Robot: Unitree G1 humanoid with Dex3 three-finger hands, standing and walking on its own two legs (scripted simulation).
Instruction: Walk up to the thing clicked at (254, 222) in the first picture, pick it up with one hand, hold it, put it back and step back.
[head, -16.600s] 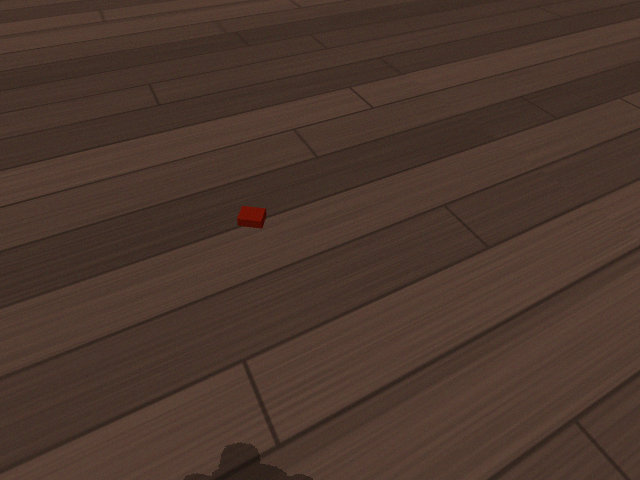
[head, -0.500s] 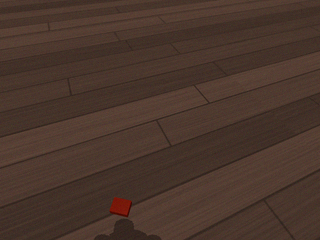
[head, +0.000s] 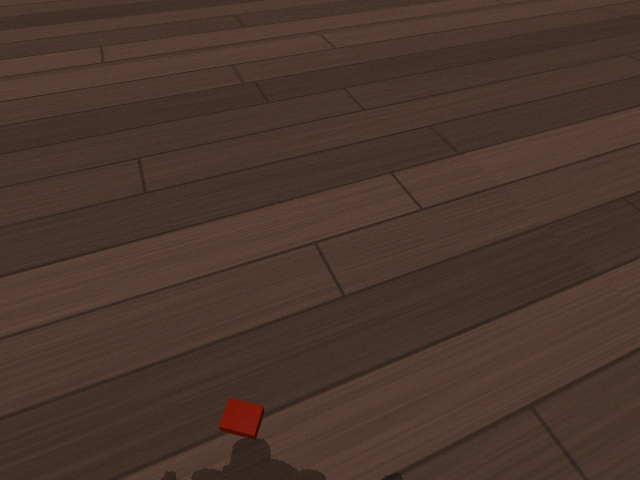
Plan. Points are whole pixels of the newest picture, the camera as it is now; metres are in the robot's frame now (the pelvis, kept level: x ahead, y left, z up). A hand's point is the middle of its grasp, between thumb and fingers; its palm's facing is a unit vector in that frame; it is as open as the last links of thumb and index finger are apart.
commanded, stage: walk up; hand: left
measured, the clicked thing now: (242, 418) +0.43 +0.23 -0.76
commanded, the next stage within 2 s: stand in 0.30 s
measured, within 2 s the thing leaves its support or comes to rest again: neither
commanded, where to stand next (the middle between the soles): +0.05 +0.01 m, yaw -2 degrees
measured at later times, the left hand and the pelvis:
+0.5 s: hand out of the picture +0.07 +0.25 -0.15, palm faces -0.01 -0.94 -0.35, open 7.3 cm; pelvis +0.00 +0.00 +0.00, yaw +0 degrees
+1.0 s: hand out of the picture +0.06 +0.25 -0.16, palm faces -0.04 -0.94 -0.35, open 7.3 cm; pelvis -0.01 -0.01 +0.00, yaw -1 degrees
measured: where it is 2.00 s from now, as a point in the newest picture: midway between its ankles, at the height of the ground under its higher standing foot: outside the picture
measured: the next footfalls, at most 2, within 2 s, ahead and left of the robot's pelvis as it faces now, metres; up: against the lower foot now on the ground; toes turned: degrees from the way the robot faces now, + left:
none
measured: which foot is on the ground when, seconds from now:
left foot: down 0.00-1.00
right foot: down 0.00-1.00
